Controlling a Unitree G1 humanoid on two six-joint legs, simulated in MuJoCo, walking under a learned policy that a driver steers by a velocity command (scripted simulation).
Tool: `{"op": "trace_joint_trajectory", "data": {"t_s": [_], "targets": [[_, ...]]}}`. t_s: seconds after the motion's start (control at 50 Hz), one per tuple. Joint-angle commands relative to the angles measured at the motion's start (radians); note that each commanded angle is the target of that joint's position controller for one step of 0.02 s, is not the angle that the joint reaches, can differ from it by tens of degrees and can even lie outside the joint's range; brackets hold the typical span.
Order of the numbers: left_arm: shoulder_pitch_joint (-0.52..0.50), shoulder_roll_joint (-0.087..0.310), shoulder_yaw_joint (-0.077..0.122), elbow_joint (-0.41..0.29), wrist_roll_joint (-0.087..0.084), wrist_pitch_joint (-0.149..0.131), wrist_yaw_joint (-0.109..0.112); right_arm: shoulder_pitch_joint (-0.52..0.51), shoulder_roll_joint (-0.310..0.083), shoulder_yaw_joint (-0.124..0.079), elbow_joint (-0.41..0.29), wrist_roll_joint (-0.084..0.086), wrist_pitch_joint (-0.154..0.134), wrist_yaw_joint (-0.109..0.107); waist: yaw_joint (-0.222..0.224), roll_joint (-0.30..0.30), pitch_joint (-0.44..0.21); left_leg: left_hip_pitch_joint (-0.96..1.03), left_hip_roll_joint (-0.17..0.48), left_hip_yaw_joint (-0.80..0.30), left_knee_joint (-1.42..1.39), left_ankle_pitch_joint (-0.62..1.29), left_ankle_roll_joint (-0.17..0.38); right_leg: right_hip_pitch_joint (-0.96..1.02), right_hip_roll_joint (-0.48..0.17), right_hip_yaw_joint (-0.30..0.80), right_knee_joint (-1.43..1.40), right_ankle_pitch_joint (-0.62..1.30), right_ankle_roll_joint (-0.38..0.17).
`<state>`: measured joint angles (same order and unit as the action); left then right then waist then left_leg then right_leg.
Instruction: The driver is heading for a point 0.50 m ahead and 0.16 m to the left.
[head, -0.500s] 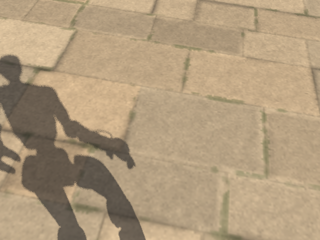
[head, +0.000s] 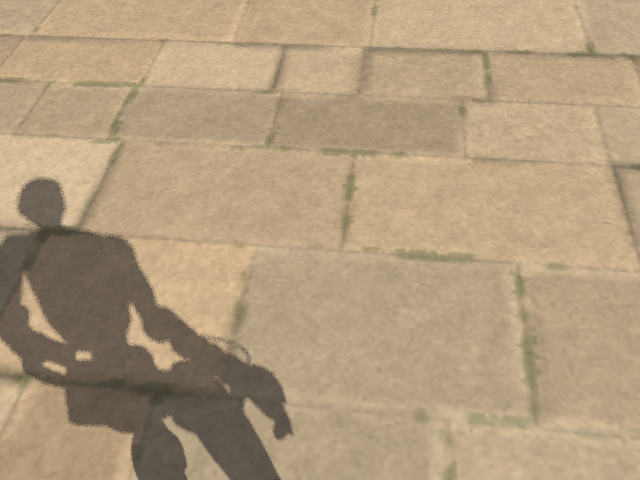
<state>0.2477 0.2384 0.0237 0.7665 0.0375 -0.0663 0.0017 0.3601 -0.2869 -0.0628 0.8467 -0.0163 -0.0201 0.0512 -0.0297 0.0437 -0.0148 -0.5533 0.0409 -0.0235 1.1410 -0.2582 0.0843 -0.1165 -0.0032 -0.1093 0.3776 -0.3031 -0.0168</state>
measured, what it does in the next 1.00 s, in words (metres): walks ahead, turning left: left foot, then right foot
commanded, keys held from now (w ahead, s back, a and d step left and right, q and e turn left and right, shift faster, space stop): w+q+shift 0.38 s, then shift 0.62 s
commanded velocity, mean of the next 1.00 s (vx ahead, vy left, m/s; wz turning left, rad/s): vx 0.57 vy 0.00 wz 0.51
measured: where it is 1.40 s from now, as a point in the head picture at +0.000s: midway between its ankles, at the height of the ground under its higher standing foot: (253, 422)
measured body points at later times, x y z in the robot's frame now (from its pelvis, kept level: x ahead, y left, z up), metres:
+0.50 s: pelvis +0.37 +0.08 -0.01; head +0.40 +0.09 +0.43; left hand +0.44 +0.37 -0.10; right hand +0.51 -0.17 -0.15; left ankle +0.34 +0.08 -0.74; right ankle +0.47 -0.07 -0.65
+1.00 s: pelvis +0.61 +0.13 -0.01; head +0.64 +0.14 +0.44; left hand +0.51 +0.37 -0.14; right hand +0.83 -0.03 -0.15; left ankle +0.54 +0.26 -0.71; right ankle +0.73 +0.14 -0.74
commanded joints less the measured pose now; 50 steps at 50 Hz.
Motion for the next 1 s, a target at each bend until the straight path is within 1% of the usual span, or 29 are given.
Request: {"op": "trace_joint_trajectory", "data": {"t_s": [0.02, 0.1, 0.16, 0.18, 0.22, 0.26, 0.28, 0.3, 0.32, 0.34, 0.36, 0.38, 0.4, 0.42, 0.46, 0.5, 0.56, 0.62, 0.66, 0.68, 0.7, 0.72, 0.74, 0.76, 0.8, 0.82, 0.84, 0.9, 1.0], "targets": [[0.063, 0.115, 0.033, -0.014, -0.012, -0.035, 0.004, -0.117, -0.043, -0.010, -0.097, -0.011, 0.006, 0.027, 0.046, -0.146, 0.098, -0.346, 0.064, -0.019, 0.128, 0.113, -0.020, 0.126, -0.255, 0.154, -0.266, -0.003, -0.041], [0.115, 0.081, 0.026, 0.039, -0.008, -0.059, -0.004, -0.264, -0.026, 0.002, -0.154, -0.004, 0.012, 0.042, 0.037, -0.124, 0.182, -0.371, 0.052, 0.032, 0.016, 0.239, -0.007, 0.082, -0.220, -0.026, -0.309, 0.246, -0.034], [0.151, 0.096, 0.027, 0.076, -0.008, -0.060, 0.010, -0.370, -0.015, 0.021, -0.199, -0.010, 0.012, 0.055, 0.038, -0.091, 0.207, -0.289, 0.035, 0.144, -0.189, 0.258, 0.035, 0.114, -0.200, -0.138, -0.315, 0.522, -0.008], [0.146, 0.114, 0.027, 0.081, -0.009, -0.058, 0.015, -0.384, -0.007, 0.029, -0.210, -0.008, 0.012, 0.056, 0.026, -0.087, 0.201, -0.203, 0.007, 0.188, -0.270, 0.251, 0.059, 0.112, -0.194, -0.177, -0.291, 0.719, 0.006], [0.174, 0.175, 0.037, 0.088, -0.008, -0.047, 0.031, -0.365, -0.028, 0.029, -0.209, 0.002, 0.016, 0.047, -0.002, -0.125, 0.126, -0.043, -0.077, 0.263, -0.338, 0.212, 0.098, 0.194, -0.216, -0.198, -0.162, 1.262, 0.016], [0.129, 0.251, 0.059, 0.071, 0.006, -0.013, 0.049, -0.141, -0.092, 0.008, -0.155, 0.008, 0.020, 0.030, -0.136, -0.185, -0.014, 0.184, -0.135, 0.248, -0.348, 0.084, 0.137, 0.240, -0.263, -0.180, 0.152, 1.541, 0.009], [0.085, 0.277, 0.068, 0.051, 0.013, 0.003, 0.047, 0.053, -0.145, -0.018, -0.101, 0.006, 0.018, 0.015, -0.222, -0.187, -0.104, 0.394, -0.154, 0.204, -0.372, 0.001, 0.167, 0.171, -0.279, -0.151, 0.402, 1.508, -0.016], [0.061, 0.268, 0.069, 0.040, 0.011, 0.009, 0.032, 0.212, -0.194, -0.050, -0.043, 0.003, 0.011, -0.006, -0.278, -0.124, -0.163, 0.653, -0.154, 0.118, -0.501, -0.011, 0.196, 0.003, -0.230, -0.142, 0.738, 1.173, -0.030], [0.023, 0.134, 0.038, 0.013, 0.014, -0.005, 0.006, 0.115, -0.247, -0.074, -0.039, 0.022, 0.022, -0.028, -0.176, 0.127, -0.067, 0.760, -0.026, -0.117, -0.537, -0.079, 0.225, -0.355, -0.024, -0.105, 1.106, 0.018, -0.010], [0.057, 0.105, 0.021, -0.123, -0.017, -0.035, 0.000, 0.048, -0.355, -0.088, -0.088, -0.016, 0.030, -0.022, -0.071, 0.230, -0.214, 1.001, 0.185, -0.708, -0.714, -0.125, 0.444, -0.737, 0.068, 0.088, 1.368, -0.178, 0.037], [-0.039, 0.160, 0.018, -0.140, -0.004, -0.064, 0.001, 0.087, -0.309, -0.088, -0.098, -0.009, 0.029, -0.032, -0.125, 0.002, -0.209, 0.964, 0.220, -0.795, -0.860, -0.210, 0.416, -0.797, 0.003, 0.212, 1.308, -0.085, 0.021], [-0.044, 0.164, 0.013, -0.137, -0.008, -0.077, 0.000, 0.070, -0.253, -0.076, -0.072, -0.006, 0.019, -0.042, -0.070, -0.090, -0.059, 0.786, 0.206, -0.734, -0.909, -0.189, 0.369, -0.774, -0.043, 0.214, 1.189, -0.041, 0.017], [-0.040, 0.157, 0.009, -0.126, -0.001, -0.071, 0.004, 0.020, -0.204, -0.060, -0.066, -0.009, 0.003, -0.049, -0.001, -0.167, 0.041, 0.610, 0.174, -0.617, -0.907, 0.000, 0.321, -0.702, -0.084, 0.198, 1.085, -0.032, 0.026], [-0.011, 0.149, 0.005, -0.111, 0.016, -0.050, 0.005, -0.038, -0.186, -0.047, -0.080, -0.009, -0.015, -0.059, 0.050, -0.183, 0.082, 0.475, 0.132, -0.496, -0.885, 0.233, 0.296, -0.616, -0.105, 0.188, 1.037, -0.044, 0.043], [0.039, 0.138, 0.001, -0.099, 0.028, -0.002, -0.002, -0.069, -0.147, -0.023, -0.081, 0.010, -0.046, -0.056, 0.105, -0.184, 0.100, 0.278, 0.079, -0.326, -0.887, 0.632, 0.259, -0.463, -0.133, 0.153, 0.888, -0.066, 0.077], [-0.030, 0.101, -0.010, -0.131, 0.019, 0.011, -0.009, -0.053, -0.163, -0.025, -0.060, 0.013, -0.066, -0.044, 0.094, -0.131, 0.103, 0.218, -0.013, -0.180, -0.877, 0.914, 0.204, -0.401, -0.103, 0.082, 0.690, 0.045, 0.076], [-0.110, 0.052, -0.030, -0.149, -0.004, 0.006, -0.016, -0.002, -0.122, -0.017, -0.029, 0.024, -0.067, -0.039, 0.022, -0.028, 0.041, 0.277, -0.104, -0.066, -0.835, 0.959, 0.086, -0.295, -0.029, 0.009, 0.360, 0.361, 0.032], [-0.154, 0.071, -0.026, -0.140, -0.010, -0.001, -0.008, 0.065, -0.113, -0.012, 0.002, 0.023, -0.064, -0.049, -0.035, 0.006, 0.010, 0.431, -0.063, -0.096, -0.810, 0.918, 0.038, -0.256, 0.034, 0.001, 0.204, 0.516, -0.005], [-0.047, 0.125, -0.006, -0.098, 0.001, -0.015, 0.002, 0.044, -0.146, -0.021, 0.004, 0.009, -0.062, -0.065, 0.016, 0.039, -0.025, 0.523, -0.023, -0.138, -0.699, 0.950, 0.005, -0.167, 0.063, 0.046, 0.146, 0.484, -0.029], [0.078, 0.155, 0.007, -0.054, 0.001, -0.028, 0.006, -0.008, -0.169, -0.029, -0.003, 0.005, -0.059, -0.071, 0.089, 0.050, -0.050, 0.540, -0.017, -0.135, -0.572, 0.948, -0.006, -0.084, 0.053, 0.072, 0.111, 0.494, -0.041], [0.212, 0.173, 0.015, -0.003, 0.005, -0.045, 0.010, -0.063, -0.167, -0.029, -0.014, 0.014, -0.055, -0.073, 0.172, 0.018, -0.071, 0.522, -0.058, -0.105, -0.372, 0.813, -0.018, 0.020, 0.001, 0.098, 0.003, 0.656, -0.054], [0.269, 0.249, 0.029, 0.014, 0.013, -0.053, 0.011, 0.015, -0.086, -0.015, -0.032, 0.023, -0.049, -0.073, 0.142, -0.179, -0.173, 0.369, -0.177, -0.036, 0.011, 0.160, -0.046, 0.222, -0.217, 0.248, 0.163, 1.301, -0.126], [0.255, 0.235, 0.027, 0.007, 0.009, -0.042, -0.002, 0.273, -0.011, -0.001, 0.001, 0.070, -0.041, -0.080, 0.029, -0.312, -0.386, 0.149, -0.292, -0.135, 0.275, -0.413, -0.070, 0.464, -0.470, 0.628, 0.190, 1.599, -0.326], [0.164, 0.196, 0.031, -0.030, -0.024, -0.023, -0.009, 0.260, -0.079, -0.003, 0.047, 0.026, -0.028, -0.087, 0.031, -0.139, -0.383, 0.141, -0.226, -0.198, 0.303, -0.283, -0.064, 0.345, -0.430, 0.629, 0.108, 1.346, -0.333], [-0.003, 0.069, -0.004, -0.045, -0.032, -0.008, 0.001, 0.064, -0.101, -0.003, 0.012, -0.008, -0.010, -0.073, 0.010, -0.026, -0.150, 0.107, -0.141, -0.140, 0.190, -0.197, -0.078, 0.065, -0.315, 0.461, -0.001, 0.853, -0.272], [0.014, 0.058, -0.013, -0.028, -0.031, -0.007, 0.006, 0.010, -0.095, -0.002, -0.001, -0.018, 0.005, -0.063, 0.018, -0.035, -0.096, 0.138, -0.121, -0.131, 0.115, -0.177, -0.078, -0.029, -0.273, 0.400, -0.042, 0.790, -0.233], [0.026, 0.075, -0.011, -0.006, -0.028, -0.003, 0.007, 0.040, -0.068, 0.004, 0.011, -0.023, 0.028, -0.053, 0.000, -0.075, -0.084, 0.210, -0.119, -0.111, 0.068, -0.158, -0.084, -0.111, -0.249, 0.355, -0.077, 0.716, -0.212], [0.010, 0.103, -0.008, 0.024, -0.008, -0.001, -0.001, 0.058, -0.028, 0.022, 0.033, -0.012, 0.062, -0.052, -0.026, -0.116, -0.081, 0.304, -0.113, -0.060, -0.101, -0.164, -0.088, -0.222, -0.196, 0.267, -0.119, 0.564, -0.188], [0.027, 0.139, 0.006, 0.056, -0.011, 0.035, -0.001, -0.034, -0.040, 0.035, 0.049, -0.010, 0.079, -0.066, 0.015, -0.193, -0.041, 0.318, -0.076, 0.006, -0.357, -0.147, -0.071, -0.247, -0.176, 0.299, -0.199, -0.023, -0.164]]}}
